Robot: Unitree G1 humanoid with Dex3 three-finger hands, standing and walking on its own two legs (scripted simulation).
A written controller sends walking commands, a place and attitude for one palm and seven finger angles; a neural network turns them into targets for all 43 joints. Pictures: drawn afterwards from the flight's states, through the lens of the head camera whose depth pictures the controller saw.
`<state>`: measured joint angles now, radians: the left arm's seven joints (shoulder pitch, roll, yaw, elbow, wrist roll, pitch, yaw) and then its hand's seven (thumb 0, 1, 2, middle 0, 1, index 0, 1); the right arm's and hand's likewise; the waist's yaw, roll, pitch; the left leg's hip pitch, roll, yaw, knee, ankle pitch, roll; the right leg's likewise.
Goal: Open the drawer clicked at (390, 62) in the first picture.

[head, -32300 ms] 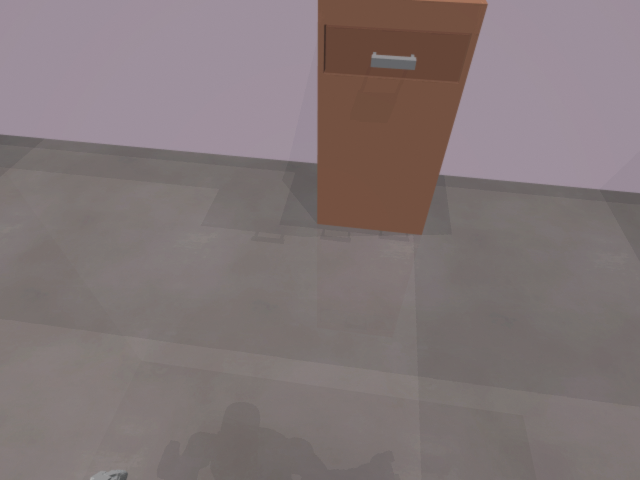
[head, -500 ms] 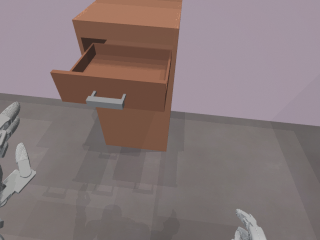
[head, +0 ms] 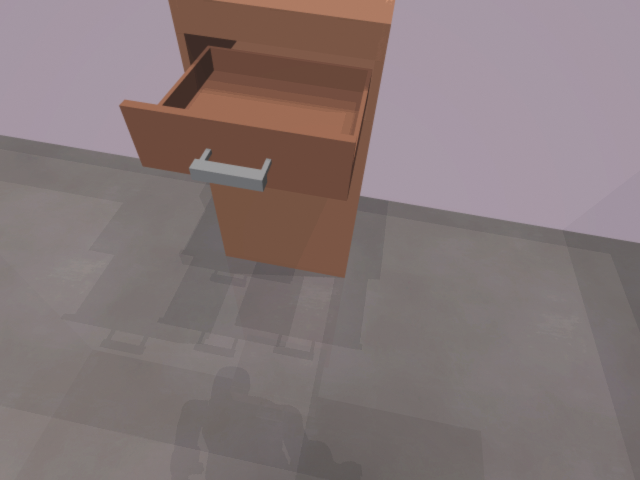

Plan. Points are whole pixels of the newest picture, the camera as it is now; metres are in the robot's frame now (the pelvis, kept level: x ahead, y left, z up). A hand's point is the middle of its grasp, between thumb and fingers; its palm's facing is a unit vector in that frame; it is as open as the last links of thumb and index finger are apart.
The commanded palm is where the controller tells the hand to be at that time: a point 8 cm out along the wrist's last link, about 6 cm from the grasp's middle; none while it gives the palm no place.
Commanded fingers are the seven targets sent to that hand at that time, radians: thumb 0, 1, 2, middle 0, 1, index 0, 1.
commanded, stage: let the arm hang, fingers relaxed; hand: left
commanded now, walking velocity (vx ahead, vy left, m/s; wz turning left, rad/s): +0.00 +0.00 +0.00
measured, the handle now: (233, 166) +0.61 +0.20 +0.00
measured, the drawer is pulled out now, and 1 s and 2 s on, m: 0.30 0.30 0.30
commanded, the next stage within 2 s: look to check the result in 0.76 s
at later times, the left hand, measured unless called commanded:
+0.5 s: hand out of the picture -0.01 +0.17 -0.17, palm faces +0.01 -0.98 -0.18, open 7.3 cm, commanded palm none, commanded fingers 0.00 0.90 0.90 -0.20 -0.30 -0.20 -0.30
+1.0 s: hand out of the picture +0.00 +0.17 -0.17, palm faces +0.01 -0.98 -0.19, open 7.3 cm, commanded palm none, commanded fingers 0.00 0.90 0.90 -0.20 -0.30 -0.20 -0.30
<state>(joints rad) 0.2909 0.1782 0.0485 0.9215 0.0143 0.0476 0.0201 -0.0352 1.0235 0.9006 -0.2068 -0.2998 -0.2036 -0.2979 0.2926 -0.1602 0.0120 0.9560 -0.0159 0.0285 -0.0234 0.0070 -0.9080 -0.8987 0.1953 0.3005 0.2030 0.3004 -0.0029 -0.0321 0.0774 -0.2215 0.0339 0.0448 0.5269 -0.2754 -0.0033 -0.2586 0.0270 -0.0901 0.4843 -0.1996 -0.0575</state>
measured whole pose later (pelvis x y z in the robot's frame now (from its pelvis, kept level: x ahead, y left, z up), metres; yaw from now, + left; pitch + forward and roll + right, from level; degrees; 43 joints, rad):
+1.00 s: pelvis +0.00 +0.01 +0.01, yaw -2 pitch -2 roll +0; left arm 0.28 0.12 0.02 1.15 0.02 0.00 0.03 0.00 0.91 0.90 -0.20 -0.30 -0.20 -0.30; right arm 0.33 -0.11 -0.02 1.13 -0.01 0.01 -0.04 0.00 -0.91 -0.90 0.19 0.30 0.20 0.30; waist -0.01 0.02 0.06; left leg -0.15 0.02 0.09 0.40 -0.22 0.01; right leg -0.21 0.02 -0.05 0.39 -0.15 -0.04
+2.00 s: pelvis +0.02 -0.01 +0.01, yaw -2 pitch -1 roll +0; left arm 0.21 0.17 0.03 1.14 0.01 -0.01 0.03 0.00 0.91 0.90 -0.20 -0.30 -0.20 -0.30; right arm 0.26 -0.18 -0.02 1.13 -0.01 0.01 -0.04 0.00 -0.91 -0.90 0.19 0.30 0.20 0.30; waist -0.01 0.03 0.07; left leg -0.10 0.05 0.07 0.36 -0.23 -0.02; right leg -0.16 0.05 -0.06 0.34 -0.16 -0.07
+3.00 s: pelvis +0.04 +0.01 +0.01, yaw -2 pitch -1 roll +0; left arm 0.12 0.27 0.03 1.13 0.02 -0.02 0.01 0.00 0.91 0.90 -0.20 -0.30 -0.20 -0.30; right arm 0.15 -0.27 -0.02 1.12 -0.01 0.00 -0.03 0.00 -0.91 -0.90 0.20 0.30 0.20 0.30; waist -0.01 0.02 0.06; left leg -0.06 0.02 0.08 0.30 -0.22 0.00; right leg -0.13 0.03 -0.05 0.31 -0.16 -0.04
